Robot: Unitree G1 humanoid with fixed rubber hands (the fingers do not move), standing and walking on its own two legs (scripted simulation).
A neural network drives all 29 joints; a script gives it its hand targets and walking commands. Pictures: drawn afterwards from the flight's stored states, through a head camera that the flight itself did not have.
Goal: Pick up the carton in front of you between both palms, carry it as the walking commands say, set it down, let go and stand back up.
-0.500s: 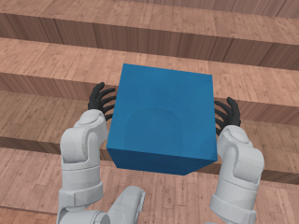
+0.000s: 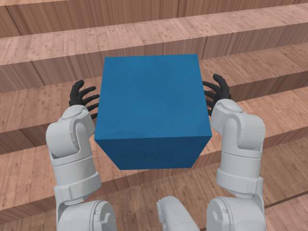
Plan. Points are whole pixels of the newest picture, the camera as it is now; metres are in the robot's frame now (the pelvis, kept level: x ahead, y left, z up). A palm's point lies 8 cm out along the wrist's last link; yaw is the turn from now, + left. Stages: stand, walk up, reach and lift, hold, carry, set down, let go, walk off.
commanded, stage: carry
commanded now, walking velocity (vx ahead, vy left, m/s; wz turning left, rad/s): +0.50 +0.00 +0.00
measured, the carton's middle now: (153, 119) +0.38 -0.05 +0.09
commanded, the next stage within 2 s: none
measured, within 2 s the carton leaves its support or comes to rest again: neither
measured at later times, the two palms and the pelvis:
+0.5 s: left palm out of the picture +0.65 +0.12 +0.31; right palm out of the picture +0.69 -0.18 +0.30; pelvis +0.32 -0.08 +0.17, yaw +3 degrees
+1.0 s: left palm out of the picture +0.98 +0.11 +0.50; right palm out of the picture +0.96 -0.20 +0.52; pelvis +0.62 -0.02 +0.34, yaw +0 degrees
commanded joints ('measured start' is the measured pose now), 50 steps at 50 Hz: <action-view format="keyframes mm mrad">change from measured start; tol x64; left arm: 1 -569 -517 -555 46 -130 16 8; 50 -574 -560 -604 47 -143 38 8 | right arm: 1 -612 784 595 -54 242 10 105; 50 -555 752 546 -25 182 20 107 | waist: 1 38 60 -337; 50 35 107 -361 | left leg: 1 501 339 -481 -288 380 221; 6 374 240 -234 -492 178 91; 11 224 208 89 11 1794 60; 14 -215 -130 -242 1268 201 -93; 27 -1309 102 -166 1617 -299 65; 36 15 -113 168 284 151 68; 39 483 330 -900 -136 994 365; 43 373 264 -637 -115 134 170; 50 573 374 -479 -297 403 218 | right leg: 1 -417 -56 -77 212 -144 -17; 5 -639 -136 -89 124 -319 -23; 11 639 95 -375 -776 98 -24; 14 1034 -333 721 -1392 845 -335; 29 1087 -275 202 -1584 26 -102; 36 921 -152 -264 -1044 1897 -4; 39 273 134 114 61 94 121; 50 -503 -62 -62 234 -206 -8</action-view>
